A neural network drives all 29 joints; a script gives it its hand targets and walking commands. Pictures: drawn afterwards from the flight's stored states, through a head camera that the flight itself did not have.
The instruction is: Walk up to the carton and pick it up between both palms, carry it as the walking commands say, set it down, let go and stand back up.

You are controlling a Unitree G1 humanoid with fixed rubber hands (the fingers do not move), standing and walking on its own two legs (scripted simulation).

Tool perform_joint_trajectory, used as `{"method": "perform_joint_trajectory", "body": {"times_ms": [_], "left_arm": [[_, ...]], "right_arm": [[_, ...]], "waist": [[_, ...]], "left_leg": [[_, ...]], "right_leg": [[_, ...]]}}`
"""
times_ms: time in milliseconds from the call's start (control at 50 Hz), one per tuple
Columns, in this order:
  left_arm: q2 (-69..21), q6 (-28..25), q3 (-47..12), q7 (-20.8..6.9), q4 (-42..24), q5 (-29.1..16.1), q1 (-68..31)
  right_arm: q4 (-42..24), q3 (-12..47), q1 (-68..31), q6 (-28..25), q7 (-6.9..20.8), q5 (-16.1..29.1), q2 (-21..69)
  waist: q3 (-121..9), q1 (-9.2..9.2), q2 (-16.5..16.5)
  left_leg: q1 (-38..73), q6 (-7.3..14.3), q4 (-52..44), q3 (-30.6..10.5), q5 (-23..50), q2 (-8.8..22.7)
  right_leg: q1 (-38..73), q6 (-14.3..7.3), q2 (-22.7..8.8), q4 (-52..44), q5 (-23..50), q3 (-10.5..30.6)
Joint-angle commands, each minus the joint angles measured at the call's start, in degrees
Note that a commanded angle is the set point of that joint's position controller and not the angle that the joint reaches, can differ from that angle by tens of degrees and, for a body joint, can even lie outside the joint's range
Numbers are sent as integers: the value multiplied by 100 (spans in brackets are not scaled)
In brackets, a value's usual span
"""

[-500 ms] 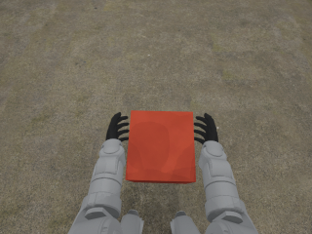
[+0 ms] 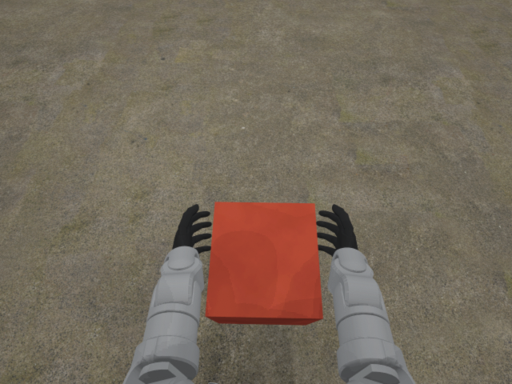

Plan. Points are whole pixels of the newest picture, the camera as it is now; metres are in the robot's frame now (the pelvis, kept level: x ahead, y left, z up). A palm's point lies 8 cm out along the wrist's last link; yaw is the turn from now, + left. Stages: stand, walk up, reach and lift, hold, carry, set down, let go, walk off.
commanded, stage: reach and lift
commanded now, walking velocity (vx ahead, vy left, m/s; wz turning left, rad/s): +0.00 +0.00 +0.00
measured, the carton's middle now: (263, 267) +0.35 +0.00 -0.11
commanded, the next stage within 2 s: hold in 1.82 s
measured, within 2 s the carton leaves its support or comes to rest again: neither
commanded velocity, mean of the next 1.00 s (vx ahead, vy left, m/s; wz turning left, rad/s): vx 0.00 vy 0.00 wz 0.00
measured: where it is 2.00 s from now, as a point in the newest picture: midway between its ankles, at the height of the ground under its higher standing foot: outside the picture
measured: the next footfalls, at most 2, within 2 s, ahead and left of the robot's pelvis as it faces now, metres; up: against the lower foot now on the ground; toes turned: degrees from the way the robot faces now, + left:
none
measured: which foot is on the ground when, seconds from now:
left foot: down 0.00-1.00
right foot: down 0.00-1.00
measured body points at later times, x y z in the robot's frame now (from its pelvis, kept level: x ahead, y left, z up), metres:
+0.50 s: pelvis +0.02 +0.00 +0.03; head +0.00 +0.00 +0.48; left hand +0.35 +0.13 +0.05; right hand +0.34 -0.14 +0.05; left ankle +0.04 +0.13 -0.71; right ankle +0.04 -0.14 -0.71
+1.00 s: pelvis +0.01 +0.00 +0.03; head -0.05 +0.00 +0.48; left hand +0.33 +0.13 +0.08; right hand +0.33 -0.14 +0.08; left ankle +0.04 +0.13 -0.71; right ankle +0.04 -0.14 -0.71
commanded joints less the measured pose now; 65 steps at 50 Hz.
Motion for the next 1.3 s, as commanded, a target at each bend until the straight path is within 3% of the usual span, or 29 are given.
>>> {"method": "perform_joint_trajectory", "body": {"times_ms": [0, 480, 760, 880, 1280], "left_arm": [[-5670, -7, -3230, -1614, 458, -838, -2895], [-5611, 1127, -3401, -1711, -225, -1354, -2466], [-5521, 1974, -3392, -1768, -530, -1589, -2756], [-5543, 2053, -3161, -1752, -416, -1483, -2873], [-5697, 2068, -3270, -1723, -610, -1462, -2706]], "right_arm": [[730, 3142, -2541, 142, 1627, 772, 5618], [-53, 3407, -2079, 1298, 1636, 1300, 5594], [-486, 3456, -2503, 2129, 1641, 1560, 5538], [-325, 3242, -2733, 2198, 1682, 1482, 5479], [-529, 3273, -2631, 2160, 1711, 1422, 5492]], "waist": [[-2752, 0, 95], [-1298, 16, 63], [-528, 17, -14], [-434, 83, 36], [-801, 85, 54]], "left_leg": [[1832, -7, -641, 640, 1165, -292], [3376, 23, -1708, 546, 1333, -173], [3611, 86, -2092, 562, 678, -87], [3535, 67, -2112, 618, 560, -87], [3758, 18, -2065, 615, 1055, -107]], "right_leg": [[1681, -79, 307, -596, 1182, -703], [3309, -121, 182, -1701, 1310, -657], [3639, -127, 67, -2091, 754, -670], [3650, -153, 60, -2090, 648, -655], [3721, -146, 133, -2036, 1076, -670]]}}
